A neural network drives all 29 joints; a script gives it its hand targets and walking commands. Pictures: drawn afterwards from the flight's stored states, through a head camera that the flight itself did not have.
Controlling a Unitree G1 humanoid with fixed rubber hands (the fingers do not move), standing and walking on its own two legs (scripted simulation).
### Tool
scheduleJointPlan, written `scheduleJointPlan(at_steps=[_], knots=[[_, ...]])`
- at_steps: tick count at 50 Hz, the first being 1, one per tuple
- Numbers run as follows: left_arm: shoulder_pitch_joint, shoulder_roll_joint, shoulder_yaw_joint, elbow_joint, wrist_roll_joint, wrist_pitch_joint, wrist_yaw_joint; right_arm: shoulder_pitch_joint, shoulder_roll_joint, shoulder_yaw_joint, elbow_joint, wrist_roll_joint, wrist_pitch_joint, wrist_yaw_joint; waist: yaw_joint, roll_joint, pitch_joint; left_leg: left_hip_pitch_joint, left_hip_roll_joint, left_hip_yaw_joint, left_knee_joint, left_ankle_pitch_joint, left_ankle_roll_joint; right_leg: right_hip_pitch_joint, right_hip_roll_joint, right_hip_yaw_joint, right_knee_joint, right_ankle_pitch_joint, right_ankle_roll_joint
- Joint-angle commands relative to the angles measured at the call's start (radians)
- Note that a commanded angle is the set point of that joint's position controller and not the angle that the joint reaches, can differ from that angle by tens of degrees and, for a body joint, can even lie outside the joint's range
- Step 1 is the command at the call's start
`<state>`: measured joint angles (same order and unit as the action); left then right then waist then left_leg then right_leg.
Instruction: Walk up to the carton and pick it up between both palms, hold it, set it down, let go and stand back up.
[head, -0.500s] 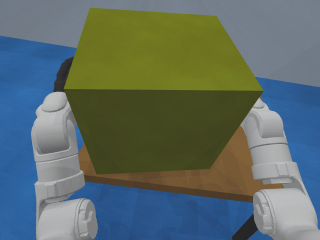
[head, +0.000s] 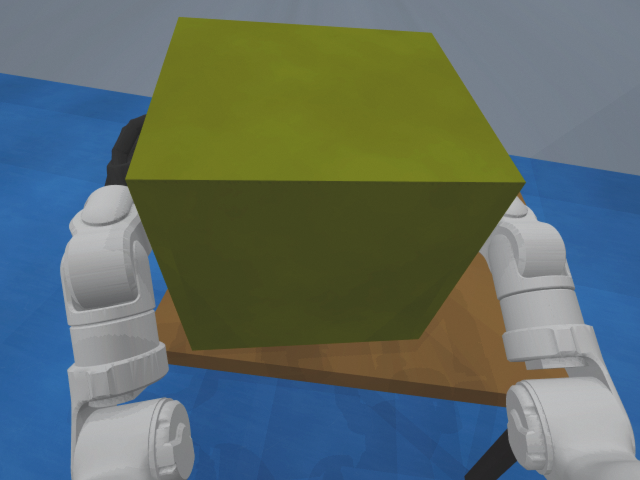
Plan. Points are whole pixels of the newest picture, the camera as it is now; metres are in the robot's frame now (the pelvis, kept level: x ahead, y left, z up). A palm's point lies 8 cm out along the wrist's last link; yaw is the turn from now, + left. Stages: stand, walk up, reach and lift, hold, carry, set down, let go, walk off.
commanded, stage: hold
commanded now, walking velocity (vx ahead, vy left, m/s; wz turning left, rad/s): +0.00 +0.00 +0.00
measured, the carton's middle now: (310, 193) +0.38 +0.00 +0.20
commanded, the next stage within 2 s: set down in 0.50 s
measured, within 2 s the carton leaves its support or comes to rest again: neither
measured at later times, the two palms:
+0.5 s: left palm (129, 191) +0.35 +0.19 +0.24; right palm (474, 190) +0.36 -0.19 +0.22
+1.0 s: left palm (139, 189) +0.37 +0.19 +0.22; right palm (460, 201) +0.38 -0.19 +0.19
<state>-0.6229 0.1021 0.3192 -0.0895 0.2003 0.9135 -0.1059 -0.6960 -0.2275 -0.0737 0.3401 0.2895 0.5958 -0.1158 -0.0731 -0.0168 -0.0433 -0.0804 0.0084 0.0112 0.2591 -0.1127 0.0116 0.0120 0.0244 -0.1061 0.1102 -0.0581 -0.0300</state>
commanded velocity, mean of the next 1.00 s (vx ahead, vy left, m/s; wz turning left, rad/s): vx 0.00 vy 0.00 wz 0.00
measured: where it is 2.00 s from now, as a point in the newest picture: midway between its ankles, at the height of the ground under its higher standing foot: outside the picture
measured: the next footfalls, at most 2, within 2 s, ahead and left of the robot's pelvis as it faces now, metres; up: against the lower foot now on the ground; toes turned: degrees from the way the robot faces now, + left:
none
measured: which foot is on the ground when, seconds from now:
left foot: down 0.00-1.00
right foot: down 0.00-1.00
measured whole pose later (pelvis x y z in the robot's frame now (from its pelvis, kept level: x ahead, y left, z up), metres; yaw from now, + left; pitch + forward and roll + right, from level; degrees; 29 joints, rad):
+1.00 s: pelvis +0.00 -0.01 +0.00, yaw +1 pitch -5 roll -1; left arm -0.66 0.11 0.33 0.12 0.24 0.61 -0.16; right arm -0.67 -0.15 -0.14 0.49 0.09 0.31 -0.04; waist -0.05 -0.03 0.03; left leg -0.05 0.01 -0.01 0.26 -0.12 0.00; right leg 0.03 0.02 -0.12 0.16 -0.10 -0.04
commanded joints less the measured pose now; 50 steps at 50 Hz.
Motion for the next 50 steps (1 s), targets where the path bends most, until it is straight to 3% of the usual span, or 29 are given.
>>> scheduleJointPlan(at_steps=[1, 25, 26, 28, 33, 41, 46, 50], knots=[[-0.541, -0.317, -0.373, -0.172, -0.163, -0.057, -0.127, -0.630, 0.309, 0.237, -0.285, 0.069, -0.053, 0.070, -0.005, 0.036, -0.364, 0.075, -0.018, -0.034, -0.006, 0.180, -0.024, 0.128, -0.003, 0.066, 0.029, 0.156, -0.004], [-0.533, -0.311, -0.371, -0.174, -0.162, -0.059, -0.129, -0.621, 0.304, 0.238, -0.286, 0.066, -0.054, 0.068, -0.006, 0.035, -0.357, 0.077, -0.019, -0.035, -0.007, 0.182, -0.027, 0.128, -0.003, 0.063, 0.029, 0.154, -0.004], [-0.520, -0.324, -0.382, -0.180, -0.152, -0.048, -0.132, -0.651, 0.291, 0.277, -0.291, 0.073, -0.047, 0.078, 0.015, 0.047, -0.396, 0.102, -0.011, -0.039, -0.015, 0.212, -0.038, 0.128, 0.007, 0.057, 0.046, 0.192, 0.002], [-0.534, -0.321, -0.385, -0.199, -0.155, -0.044, -0.138, -0.669, 0.285, 0.280, -0.303, 0.080, -0.045, 0.084, 0.013, 0.042, -0.406, 0.112, -0.014, -0.038, -0.002, 0.253, -0.045, 0.134, 0.016, 0.054, 0.049, 0.221, 0.005], [-0.585, -0.295, -0.349, -0.145, -0.143, -0.078, -0.151, -0.679, 0.280, 0.221, -0.234, 0.043, -0.066, 0.097, 0.008, 0.039, -0.350, 0.065, -0.017, -0.030, -0.018, 0.126, -0.040, 0.096, 0.008, 0.053, 0.047, 0.126, 0.012], [-0.568, -0.246, -0.261, 0.029, -0.077, -0.209, -0.173, -0.610, 0.272, 0.116, -0.094, -0.084, -0.185, 0.126, 0.009, 0.034, -0.244, 0.004, -0.030, 0.001, -0.039, -0.019, -0.024, 0.095, -0.007, 0.036, 0.046, -0.025, 0.017], [-0.522, -0.251, -0.268, 0.081, -0.059, -0.329, -0.167, -0.550, 0.286, 0.100, -0.079, -0.165, -0.321, 0.144, 0.005, 0.039, -0.232, 0.044, -0.031, 0.010, -0.031, 0.026, -0.032, 0.117, -0.004, 0.016, 0.046, -0.008, 0.017], [-0.475, -0.270, -0.315, 0.075, -0.075, -0.417, -0.139, -0.509, 0.303, 0.132, -0.116, -0.201, -0.438, 0.150, 0.006, 0.029, -0.273, 0.086, -0.026, 0.006, -0.021, 0.121, -0.039, 0.162, 0.000, 0.008, 0.057, 0.092, 0.023]])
